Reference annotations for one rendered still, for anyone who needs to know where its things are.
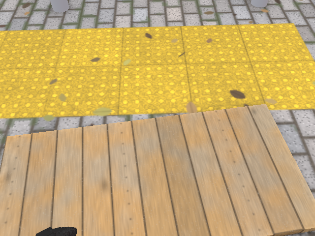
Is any robot left hand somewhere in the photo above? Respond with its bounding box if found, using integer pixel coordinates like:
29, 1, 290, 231
35, 226, 77, 236

